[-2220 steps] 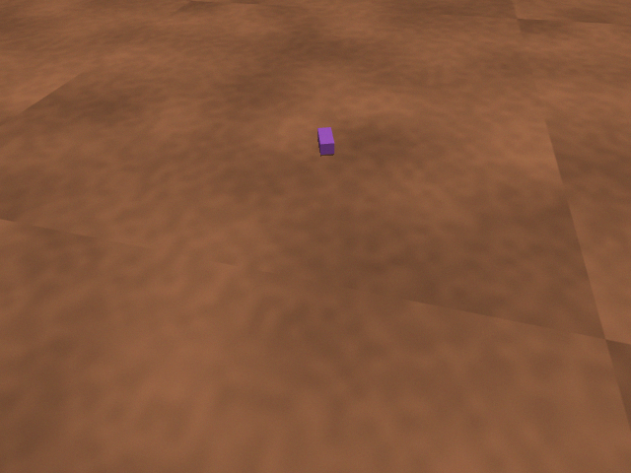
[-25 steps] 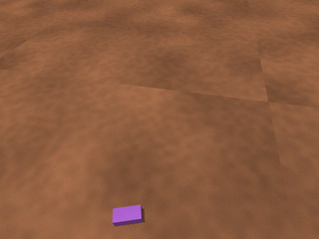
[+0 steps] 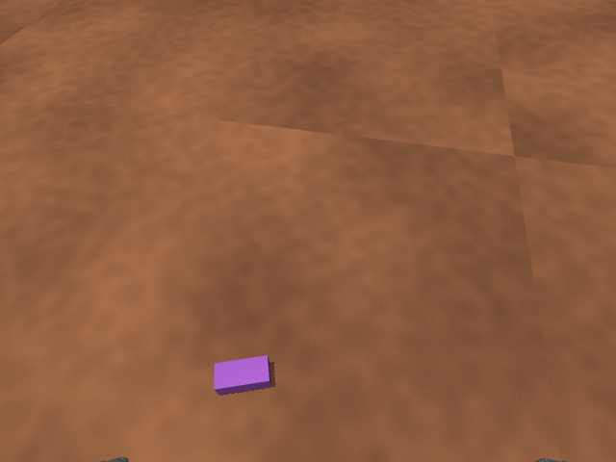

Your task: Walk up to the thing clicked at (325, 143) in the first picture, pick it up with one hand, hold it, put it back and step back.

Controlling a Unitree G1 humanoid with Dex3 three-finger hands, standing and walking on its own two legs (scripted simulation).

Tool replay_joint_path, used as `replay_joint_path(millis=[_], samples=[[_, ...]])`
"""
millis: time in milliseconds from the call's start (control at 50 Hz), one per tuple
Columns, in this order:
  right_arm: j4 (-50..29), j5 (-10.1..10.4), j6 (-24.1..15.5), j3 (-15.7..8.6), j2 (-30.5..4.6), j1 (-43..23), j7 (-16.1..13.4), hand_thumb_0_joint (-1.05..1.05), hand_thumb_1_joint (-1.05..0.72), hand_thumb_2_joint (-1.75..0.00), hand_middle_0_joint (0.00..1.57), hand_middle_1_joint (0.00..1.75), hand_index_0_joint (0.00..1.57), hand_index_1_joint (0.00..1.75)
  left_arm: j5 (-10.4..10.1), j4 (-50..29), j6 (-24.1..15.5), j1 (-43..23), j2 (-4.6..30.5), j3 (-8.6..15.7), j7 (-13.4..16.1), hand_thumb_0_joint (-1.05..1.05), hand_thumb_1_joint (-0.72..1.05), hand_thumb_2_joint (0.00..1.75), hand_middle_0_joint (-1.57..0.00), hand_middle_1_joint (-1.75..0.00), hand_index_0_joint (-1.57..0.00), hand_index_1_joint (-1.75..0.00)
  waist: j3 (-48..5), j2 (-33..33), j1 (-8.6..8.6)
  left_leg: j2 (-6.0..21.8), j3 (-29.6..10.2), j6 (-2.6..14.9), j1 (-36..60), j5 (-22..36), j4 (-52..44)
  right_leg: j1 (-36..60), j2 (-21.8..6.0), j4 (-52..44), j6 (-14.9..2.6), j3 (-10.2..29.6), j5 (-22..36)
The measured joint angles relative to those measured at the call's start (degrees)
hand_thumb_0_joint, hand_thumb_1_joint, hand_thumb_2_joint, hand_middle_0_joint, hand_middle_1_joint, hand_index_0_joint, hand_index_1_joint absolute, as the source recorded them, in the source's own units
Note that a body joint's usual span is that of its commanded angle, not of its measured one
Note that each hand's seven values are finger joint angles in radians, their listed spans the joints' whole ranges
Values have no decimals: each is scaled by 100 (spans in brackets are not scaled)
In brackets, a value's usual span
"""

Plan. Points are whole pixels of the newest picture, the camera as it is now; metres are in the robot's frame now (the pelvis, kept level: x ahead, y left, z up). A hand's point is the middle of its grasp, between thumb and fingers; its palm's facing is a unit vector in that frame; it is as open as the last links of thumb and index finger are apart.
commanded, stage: step back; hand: left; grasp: from above
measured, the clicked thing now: (243, 375) +0.44 +0.25 -0.74
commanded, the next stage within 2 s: none
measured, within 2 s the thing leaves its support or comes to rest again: neither
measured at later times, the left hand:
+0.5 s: hand out of the picture +0.04 +0.30 -0.17, palm faces -0.11 -0.93 -0.36, open 7.3 cm
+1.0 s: hand out of the picture -0.09 +0.29 -0.16, palm faces -0.03 -0.93 -0.37, open 7.3 cm
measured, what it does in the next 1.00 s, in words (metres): walks backwards: right foot, then left foot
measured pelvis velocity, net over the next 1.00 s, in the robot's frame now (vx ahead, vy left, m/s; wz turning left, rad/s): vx -0.24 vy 0.04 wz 0.00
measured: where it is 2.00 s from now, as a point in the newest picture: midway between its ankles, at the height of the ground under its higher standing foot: outside the picture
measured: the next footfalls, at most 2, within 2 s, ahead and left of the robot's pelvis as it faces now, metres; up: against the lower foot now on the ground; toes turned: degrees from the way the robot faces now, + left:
right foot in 0.62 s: -0.11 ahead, -0.09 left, +0.00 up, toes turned -2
left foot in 0.98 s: -0.22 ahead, +0.14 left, +0.00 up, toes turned -2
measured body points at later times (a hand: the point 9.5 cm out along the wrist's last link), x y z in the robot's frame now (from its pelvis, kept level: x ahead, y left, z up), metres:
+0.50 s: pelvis -0.09 +0.05 -0.01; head -0.02 +0.07 +0.43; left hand +0.05 +0.35 -0.14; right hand -0.02 -0.26 -0.12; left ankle -0.04 +0.13 -0.74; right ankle -0.13 -0.10 -0.69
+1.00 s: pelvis -0.24 +0.04 -0.02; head -0.18 +0.05 +0.42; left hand -0.09 +0.34 -0.13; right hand -0.17 -0.29 -0.13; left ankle -0.26 +0.14 -0.74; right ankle -0.15 -0.08 -0.74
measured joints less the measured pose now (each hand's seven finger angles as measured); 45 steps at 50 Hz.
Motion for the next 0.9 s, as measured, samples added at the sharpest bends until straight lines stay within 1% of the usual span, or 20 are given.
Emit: replay_joint_path(millis=[20, 60, 100, 140, 160, 200, 240, 280, 340, 400, 460, 540, 600, 640, 660, 700, 740, 780, 840, 900], samples=[[-76, 0, 24, -23, -20, 11, 0, 1, -90, -90, 20, 30, 21, 29, 29, -82, 19, -7, 36, 9, 10, 0, 91, 90, -21, -30, -21, -30, 33, -56, 9, -96, -31, 34, -110, -345, 360, -91, -48, 94, 12, 38, -17], [-207, 7, 37, -54, -56, 69, 4, 1, -90, -90, 20, 30, 20, 29, 77, -232, 54, -34, 100, 17, 26, 0, 91, 90, -21, -30, -21, -30, 72, -153, 13, -209, -41, 65, -200, -657, 744, -263, -131, 253, 54, 94, -38], [-307, -9, 11, -69, -82, 158, 1, 1, -90, -90, 20, 30, 20, 29, 97, -376, 97, -68, 162, 11, 35, 0, 91, 90, -21, -30, -21, -30, 85, -221, -1, -191, 27, 68, -58, -480, 450, -430, -184, 419, 153, 122, -69], [-393, -76, -47, -96, -128, 285, -4, 0, -90, -90, 20, 30, 20, 29, 62, -527, 169, -102, 208, -5, 19, 0, 91, 90, -21, -30, -21, -30, 68, -205, -53, -92, 59, 76, 275, 179, -432, -652, -183, 731, 267, 92, -185], [-395, -127, -72, -131, -83, 307, -21, 0, -90, -90, 20, 30, 20, 29, 33, -576, 204, -171, 251, 6, 19, 0, 91, 90, -21, -30, -21, -30, 135, -304, -47, -160, 96, 113, 298, 100, -480, -780, -187, 1016, 211, 222, -341], [-413, -148, -78, -113, 17, 338, -5, 0, -90, -90, 20, 30, 20, 29, 34, -640, 254, -254, 283, 43, 70, 0, 91, 90, -21, -30, -21, -30, 277, -415, -23, -194, 167, 191, 270, 94, -396, -1024, 97, 1901, 116, 601, -1296], [-454, -145, -80, -79, 102, 392, -12, 1, -90, -90, 20, 30, 21, 29, 42, -660, 282, -240, 269, 49, 106, 0, 91, 90, -21, -30, -20, -30, 319, -390, -82, -124, 147, 228, 297, 216, -511, -1224, 442, 2842, 83, 756, -1756], [-509, -143, -69, -47, 162, 432, -52, 1, -90, -90, 20, 30, 21, 29, 13, -699, 288, -182, 247, 47, 91, 0, 91, 90, -20, -30, -20, -30, 314, -381, -84, -78, 190, 244, 322, 371, -700, -1371, 608, 3520, 83, 801, -1673], [-641, -104, -72, -33, 185, 429, -105, 1, -90, -90, 20, 30, 21, 30, 27, -783, 271, -31, 184, 60, 51, 0, 91, 90, -21, -30, -20, -30, 345, -310, -84, -16, 271, 280, 302, 499, -801, -1337, 626, 3893, 173, 764, -1521], [-806, -81, -105, -28, 206, 396, -132, 1, -90, -90, 20, 30, 21, 30, 39, -835, 293, 107, 153, 94, 22, 0, 91, 90, -21, -30, -21, -30, 383, -270, -94, 17, 358, 299, 214, 564, -762, -1113, 513, 3653, 254, 738, -1530], [-952, -81, -126, -20, 203, 365, -129, 1, -90, -90, 20, 30, 21, 30, 45, -876, 316, 191, 142, 122, 9, 0, 91, 90, -21, -30, -21, -30, 410, -231, -90, 53, 444, 301, 61, 596, -620, -854, 356, 3092, 270, 661, -1586], [-1064, -101, -108, -7, 142, 329, -94, 1, -90, -90, 20, 30, 21, 30, 65, -907, 296, 255, 137, 154, -25, 0, 91, 90, -21, -30, -21, -30, 386, -157, -73, 121, 543, 252, -193, 630, -366, -518, 133, 2220, 198, 402, -1524], [-1074, -95, -58, -8, 65, 297, -57, 1, -90, -90, 20, 30, 21, 30, 98, -908, 237, 339, 132, 178, -72, 0, 91, 90, -21, -30, -21, -30, 281, -85, -29, 197, 616, 167, -421, 655, -151, -186, 31, 1364, 78, 186, -1144], [-1033, -71, -12, -25, -22, 250, -44, 1, -90, -90, 20, 30, 21, 30, 138, -866, 192, 380, 68, 203, -92, 0, 91, 90, -21, -30, -21, -30, 250, 108, -36, 329, 541, 80, -567, 685, 6, -85, 133, 1049, 49, 65, -804], [-993, -49, 17, -44, -50, 243, -49, 1, -90, -90, 20, 30, 21, 30, 142, -869, 184, 425, 31, 195, -113, 0, 91, 90, -21, -30, -21, -30, 221, 193, -64, 294, 380, 29, -643, 465, 106, -112, 171, 1046, 36, -1, -761], [-918, -39, 77, -72, -48, 271, -78, 1, -90, -90, 20, 30, 21, 30, 154, -917, 185, 529, 19, 166, -154, 0, 91, 90, -21, -30, -21, -30, 135, 123, 1, -72, 31, -63, -885, -447, 956, -218, 83, 1074, -21, 31, -699], [-890, -3, 82, -75, -90, 357, -85, 1, -90, -90, 20, 30, 21, 30, 143, -941, 201, 564, -31, 145, -128, 0, 91, 90, -21, -30, -21, -30, 91, 81, 69, -413, -255, -105, -1019, -672, 1902, -235, -8, 919, -26, 62, -530], [-886, 26, 42, -61, -144, 479, -100, 1, -90, -90, 20, 30, 21, 30, 149, -986, 223, 543, -73, 137, -99, 0, 91, 90, -21, -30, -21, -30, 40, 78, 85, -579, -385, -147, -1004, -694, 2436, -287, -67, 747, -20, 28, -346], [-870, 38, 23, -33, -208, 650, -124, 1, -90, -90, 20, 30, 21, 29, 163, -1150, 206, 452, -95, 126, -65, 0, 90, 90, -21, -30, -21, -30, 26, 71, 97, -589, -410, -224, -713, -826, 2438, -438, -120, 644, -21, -72, -150], [-851, 7, 49, -29, -212, 737, -137, 1, -90, -90, 20, 30, 21, 29, 170, -1339, 180, 318, -76, 109, -39, 0, 90, 90, -21, -30, -21, -30, 92, 26, 81, -420, -267, -251, -270, -985, 1705, -623, -180, 670, -1, -215, -10]])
